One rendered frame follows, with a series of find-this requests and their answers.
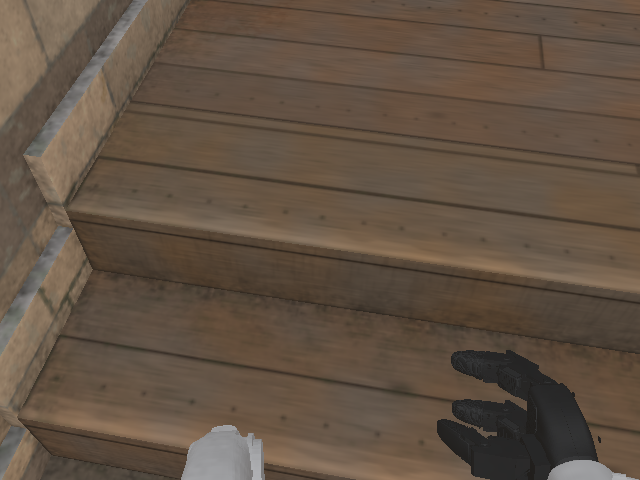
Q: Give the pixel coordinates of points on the right robot hand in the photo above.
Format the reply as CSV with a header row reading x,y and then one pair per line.
x,y
529,444

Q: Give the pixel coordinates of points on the right robot forearm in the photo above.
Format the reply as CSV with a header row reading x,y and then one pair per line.
x,y
580,470

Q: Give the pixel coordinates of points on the left robot thigh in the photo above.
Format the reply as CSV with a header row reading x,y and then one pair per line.
x,y
225,455

